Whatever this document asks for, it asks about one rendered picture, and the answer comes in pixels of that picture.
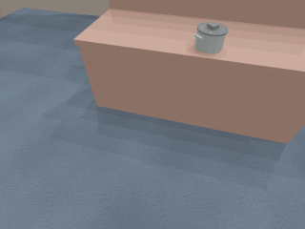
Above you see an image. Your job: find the table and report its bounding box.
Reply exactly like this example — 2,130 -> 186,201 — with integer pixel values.
73,0 -> 305,144

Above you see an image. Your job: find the pot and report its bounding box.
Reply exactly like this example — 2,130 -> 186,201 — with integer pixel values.
194,31 -> 226,54

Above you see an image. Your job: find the lid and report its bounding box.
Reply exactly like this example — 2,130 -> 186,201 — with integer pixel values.
197,22 -> 229,36

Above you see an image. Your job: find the knob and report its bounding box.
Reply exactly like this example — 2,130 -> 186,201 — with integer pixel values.
207,22 -> 220,30

